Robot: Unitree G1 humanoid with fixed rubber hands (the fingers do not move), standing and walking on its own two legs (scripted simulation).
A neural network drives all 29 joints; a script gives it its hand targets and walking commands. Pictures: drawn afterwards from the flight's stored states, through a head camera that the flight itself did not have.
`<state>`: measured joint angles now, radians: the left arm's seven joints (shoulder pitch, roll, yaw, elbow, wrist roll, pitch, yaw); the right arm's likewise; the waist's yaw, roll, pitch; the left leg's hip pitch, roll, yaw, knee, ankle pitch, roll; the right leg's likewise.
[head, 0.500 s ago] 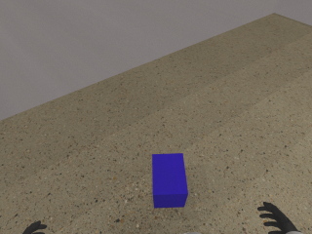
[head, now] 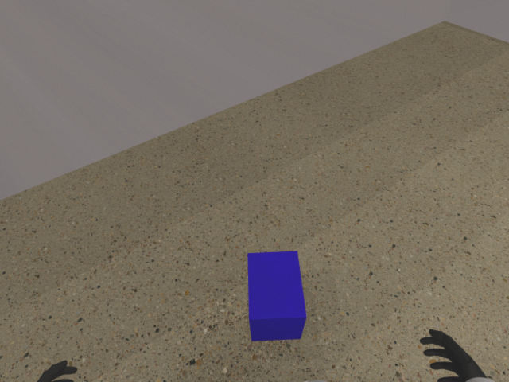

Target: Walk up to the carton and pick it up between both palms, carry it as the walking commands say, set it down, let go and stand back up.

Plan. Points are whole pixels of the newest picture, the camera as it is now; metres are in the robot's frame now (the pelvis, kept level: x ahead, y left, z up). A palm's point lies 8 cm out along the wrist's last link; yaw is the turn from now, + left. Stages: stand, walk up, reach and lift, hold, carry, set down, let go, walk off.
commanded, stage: walk up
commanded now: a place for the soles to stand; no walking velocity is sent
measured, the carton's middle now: (274, 296) +0.50 -0.05 -0.63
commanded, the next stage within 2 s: none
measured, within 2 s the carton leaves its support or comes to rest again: neither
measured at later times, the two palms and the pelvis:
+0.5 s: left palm out of the picture +0.10 +0.33 -0.05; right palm out of the picture +0.13 -0.31 -0.08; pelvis +0.00 +0.00 +0.00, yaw +0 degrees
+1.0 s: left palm out of the picture +0.10 +0.32 -0.05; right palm out of the picture +0.13 -0.32 -0.08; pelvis +0.00 -0.01 +0.00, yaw +0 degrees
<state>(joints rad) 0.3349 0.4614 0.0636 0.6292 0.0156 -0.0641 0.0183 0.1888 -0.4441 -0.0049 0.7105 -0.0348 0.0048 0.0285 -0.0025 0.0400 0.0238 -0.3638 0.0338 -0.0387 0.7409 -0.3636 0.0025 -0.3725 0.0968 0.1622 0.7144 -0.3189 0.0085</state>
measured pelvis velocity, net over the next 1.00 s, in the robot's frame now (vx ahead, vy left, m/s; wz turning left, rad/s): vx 0.00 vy -0.01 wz -0.01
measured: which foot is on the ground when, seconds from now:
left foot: down 0.00-1.00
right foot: down 0.00-1.00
